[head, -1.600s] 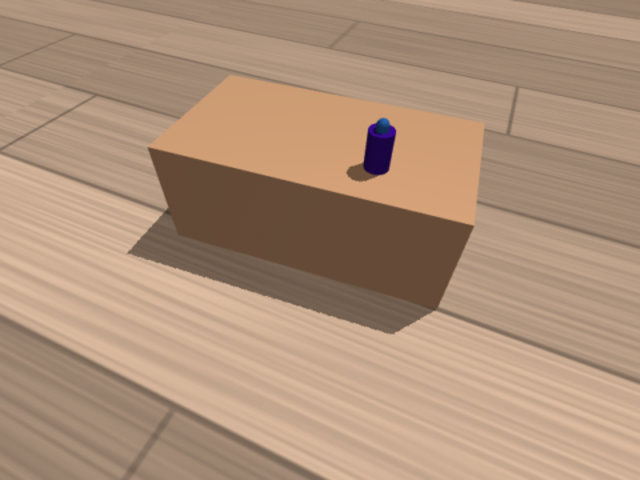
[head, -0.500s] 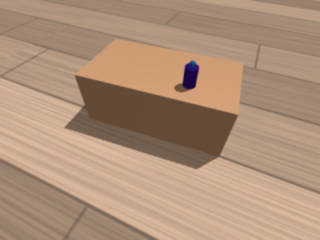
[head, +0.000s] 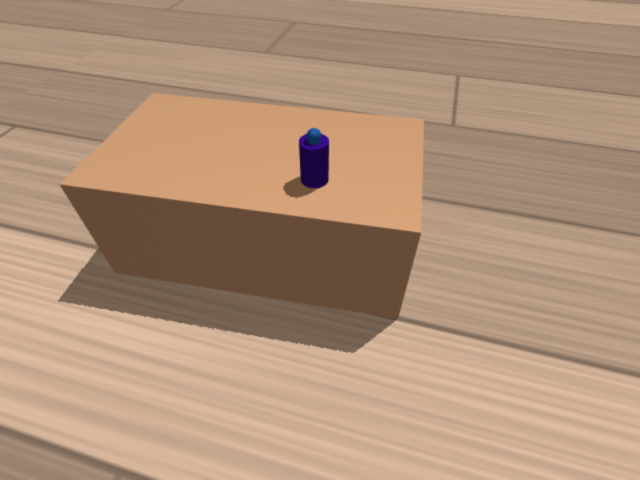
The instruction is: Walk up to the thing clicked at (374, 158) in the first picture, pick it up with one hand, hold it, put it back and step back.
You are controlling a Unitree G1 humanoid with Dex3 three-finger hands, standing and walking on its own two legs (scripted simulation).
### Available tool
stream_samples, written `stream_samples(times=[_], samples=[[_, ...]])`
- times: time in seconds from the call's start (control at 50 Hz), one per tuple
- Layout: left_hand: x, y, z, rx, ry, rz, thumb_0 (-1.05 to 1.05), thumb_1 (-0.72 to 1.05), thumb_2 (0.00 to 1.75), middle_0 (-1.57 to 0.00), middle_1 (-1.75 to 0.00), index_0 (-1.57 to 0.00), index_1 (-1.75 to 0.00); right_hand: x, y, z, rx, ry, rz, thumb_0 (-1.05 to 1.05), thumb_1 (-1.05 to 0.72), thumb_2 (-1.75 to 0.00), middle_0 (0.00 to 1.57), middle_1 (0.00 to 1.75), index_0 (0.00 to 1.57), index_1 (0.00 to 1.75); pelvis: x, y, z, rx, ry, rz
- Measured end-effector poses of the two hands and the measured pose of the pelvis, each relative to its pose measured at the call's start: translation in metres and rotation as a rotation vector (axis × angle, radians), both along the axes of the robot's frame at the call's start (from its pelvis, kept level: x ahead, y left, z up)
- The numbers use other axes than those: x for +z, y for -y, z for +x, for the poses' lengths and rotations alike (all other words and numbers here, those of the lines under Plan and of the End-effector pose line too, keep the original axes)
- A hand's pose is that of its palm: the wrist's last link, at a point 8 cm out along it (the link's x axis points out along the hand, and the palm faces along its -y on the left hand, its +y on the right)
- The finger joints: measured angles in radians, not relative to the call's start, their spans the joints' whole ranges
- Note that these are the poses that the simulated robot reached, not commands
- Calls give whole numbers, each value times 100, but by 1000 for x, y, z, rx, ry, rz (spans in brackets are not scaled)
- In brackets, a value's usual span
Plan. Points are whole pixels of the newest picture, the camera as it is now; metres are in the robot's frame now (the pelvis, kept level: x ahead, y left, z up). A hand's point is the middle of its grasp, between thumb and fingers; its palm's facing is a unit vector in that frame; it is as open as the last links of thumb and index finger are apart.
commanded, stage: walk up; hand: left
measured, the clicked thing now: (314, 155) +1.05 +0.08 -0.22
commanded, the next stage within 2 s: none
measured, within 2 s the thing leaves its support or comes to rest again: neither
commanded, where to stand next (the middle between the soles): +0.54 -0.05 m, yaw -9 degrees
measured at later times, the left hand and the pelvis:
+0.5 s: hand (189, 344) +0.36 +0.24 -0.12, palm faces -0.24 -0.90 -0.37, open 7.4 cm; pelvis +0.19 -0.01 +0.01, yaw -9 degrees
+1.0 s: hand (202, 307) +0.46 +0.26 -0.16, palm faces -0.19 -0.91 -0.36, open 7.4 cm; pelvis +0.37 -0.01 -0.01, yaw -10 degrees
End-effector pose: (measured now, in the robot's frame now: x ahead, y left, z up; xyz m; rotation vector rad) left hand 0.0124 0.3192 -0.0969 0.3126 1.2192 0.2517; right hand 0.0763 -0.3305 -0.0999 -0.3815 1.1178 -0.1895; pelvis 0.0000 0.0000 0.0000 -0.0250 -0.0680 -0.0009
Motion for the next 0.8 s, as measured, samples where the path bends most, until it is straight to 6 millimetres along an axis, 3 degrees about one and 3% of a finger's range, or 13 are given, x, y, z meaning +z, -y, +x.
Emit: stream_samples(times=[0.1,0.2,0.4,0.48,0.56,0.62,0.68,0.8], samples=[[-13,-1,38,-39,-13,-47,0,90,90,-20,-30,-20,-30,15,-15,31,4,29,-2,1,-90,-90,20,30,20,30,2,-8,37,-28,-14,-4],[-33,-12,108,-127,-13,-47,1,90,90,-20,-30,-20,-30,19,-20,38,-72,72,-54,0,-90,-90,20,30,20,30,-10,-22,76,-70,-17,21],[3,4,271,-284,109,-37,1,91,90,-20,-30,-20,-30,31,-21,25,-221,-70,-31,1,-90,-90,20,30,20,30,12,-11,149,-130,-18,33],[15,25,332,-338,145,-19,1,91,90,-20,-30,-20,-30,18,-10,34,-254,-121,-5,1,-90,-90,20,30,20,30,9,1,181,-147,-23,37],[16,51,388,-369,210,11,0,91,90,-20,-30,-20,-30,-7,9,59,-276,-142,18,1,-90,-90,20,30,20,30,-6,23,216,-151,-19,33],[18,68,410,-360,256,10,0,91,90,-20,-30,-20,-30,-18,16,92,-271,-137,38,1,-90,-90,20,30,20,30,-8,33,235,-160,-3,28],[23,77,417,-339,255,-3,0,91,90,-20,-30,-20,-30,-16,19,133,-245,-93,55,1,-90,-90,20,30,20,30,-1,37,254,-167,0,26],[20,71,418,-311,182,-9,0,90,90,-20,-30,-20,-30,-3,24,205,-185,-22,55,1,-90,-90,20,30,20,30,6,36,293,-176,-17,13]])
